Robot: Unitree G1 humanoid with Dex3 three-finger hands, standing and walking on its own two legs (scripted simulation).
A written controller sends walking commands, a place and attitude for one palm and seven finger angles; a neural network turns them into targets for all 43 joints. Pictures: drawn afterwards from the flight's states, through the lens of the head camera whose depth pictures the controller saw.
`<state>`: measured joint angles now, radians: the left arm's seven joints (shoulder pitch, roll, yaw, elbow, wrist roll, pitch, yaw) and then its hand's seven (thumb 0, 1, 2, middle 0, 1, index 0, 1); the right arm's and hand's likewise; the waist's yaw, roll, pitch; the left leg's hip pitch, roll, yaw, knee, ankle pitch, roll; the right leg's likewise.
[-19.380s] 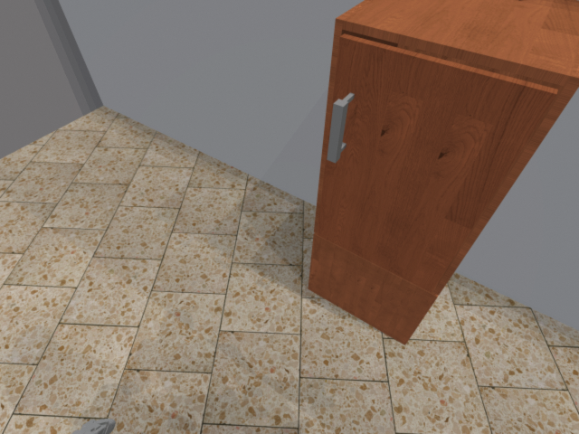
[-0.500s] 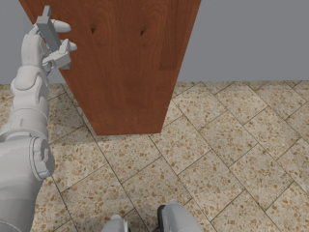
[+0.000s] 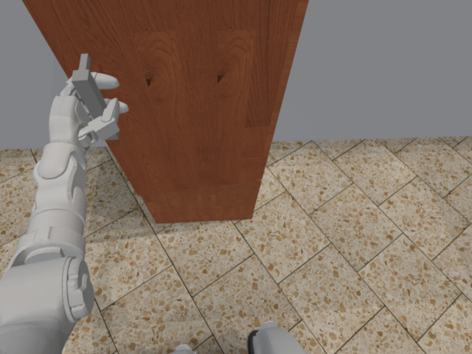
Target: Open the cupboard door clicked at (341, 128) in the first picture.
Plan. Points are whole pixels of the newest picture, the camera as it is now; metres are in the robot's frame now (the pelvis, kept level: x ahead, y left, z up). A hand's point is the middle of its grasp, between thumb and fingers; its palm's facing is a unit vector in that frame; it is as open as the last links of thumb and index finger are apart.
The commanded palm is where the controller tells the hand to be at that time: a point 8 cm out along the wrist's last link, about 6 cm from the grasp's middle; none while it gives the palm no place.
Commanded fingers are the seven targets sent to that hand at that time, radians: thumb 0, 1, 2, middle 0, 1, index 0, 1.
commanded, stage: pull the door open along its arc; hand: left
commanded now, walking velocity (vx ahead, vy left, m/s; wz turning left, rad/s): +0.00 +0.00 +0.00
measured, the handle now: (99, 99) +0.53 +0.19 +0.09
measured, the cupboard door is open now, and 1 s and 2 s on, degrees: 5 47 49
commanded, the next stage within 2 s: open thumb and fingers to let go in 0.76 s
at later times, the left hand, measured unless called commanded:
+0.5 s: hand (152, 188) +0.35 +0.10 +0.09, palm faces +0.38 -0.93 +0.01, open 5.8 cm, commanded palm +0.29 +0.14 +0.09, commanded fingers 0.00 0.90 0.90 -0.40 -1.35 -0.40 -1.35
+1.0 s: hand (199, 227) +0.29 +0.03 +0.09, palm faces +0.36 -0.93 -0.04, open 6.2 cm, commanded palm +0.25 +0.08 +0.09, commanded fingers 0.00 0.34 0.66 -0.36 -1.29 -0.36 -1.29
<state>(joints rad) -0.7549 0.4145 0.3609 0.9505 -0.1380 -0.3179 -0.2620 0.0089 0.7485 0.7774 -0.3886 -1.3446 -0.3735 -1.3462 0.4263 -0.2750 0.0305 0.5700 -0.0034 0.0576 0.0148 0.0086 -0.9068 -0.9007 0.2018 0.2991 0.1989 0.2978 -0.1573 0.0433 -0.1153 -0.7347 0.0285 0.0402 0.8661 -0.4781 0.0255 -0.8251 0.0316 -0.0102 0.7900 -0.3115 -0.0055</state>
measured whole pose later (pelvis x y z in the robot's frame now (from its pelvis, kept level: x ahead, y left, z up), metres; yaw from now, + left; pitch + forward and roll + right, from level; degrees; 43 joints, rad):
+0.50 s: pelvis +0.00 -0.02 +0.02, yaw +3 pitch +10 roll +0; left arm -0.19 -0.06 -0.01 0.33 0.02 -0.21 0.43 0.00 0.70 0.75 -0.37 -1.34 -0.39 -1.34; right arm 0.20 -0.18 0.02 0.58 -0.05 0.02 0.01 0.01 -0.91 -0.90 0.20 0.30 0.20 0.30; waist -0.02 0.04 -0.11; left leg -0.49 0.01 0.01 0.75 -0.44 0.00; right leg -0.59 0.01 -0.04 0.73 -0.32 -0.03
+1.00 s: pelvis -0.01 -0.05 +0.01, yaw +5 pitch +6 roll +1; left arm 0.04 -0.10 -0.25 0.11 0.07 -0.12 0.54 0.01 0.63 0.75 -0.37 -1.32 -0.38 -1.34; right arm 0.16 -0.19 0.01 0.60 -0.06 0.01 -0.01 0.01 -0.91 -0.90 0.20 0.30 0.20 0.30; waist -0.01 0.05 -0.08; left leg -0.43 0.01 -0.03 0.76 -0.43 -0.04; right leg -0.53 0.01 -0.08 0.77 -0.34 -0.06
